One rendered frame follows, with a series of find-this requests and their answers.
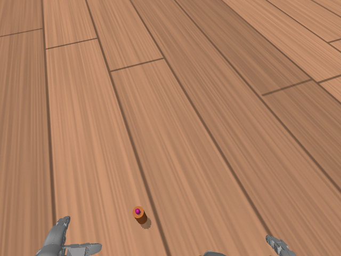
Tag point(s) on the bottle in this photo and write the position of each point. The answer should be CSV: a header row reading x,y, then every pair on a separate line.
x,y
140,215

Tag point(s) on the left robot hand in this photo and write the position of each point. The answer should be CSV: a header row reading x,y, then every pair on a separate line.
x,y
57,235

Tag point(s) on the right robot hand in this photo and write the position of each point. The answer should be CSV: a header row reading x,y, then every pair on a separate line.
x,y
279,246

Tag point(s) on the left robot arm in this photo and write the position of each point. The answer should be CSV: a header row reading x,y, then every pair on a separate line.
x,y
50,250

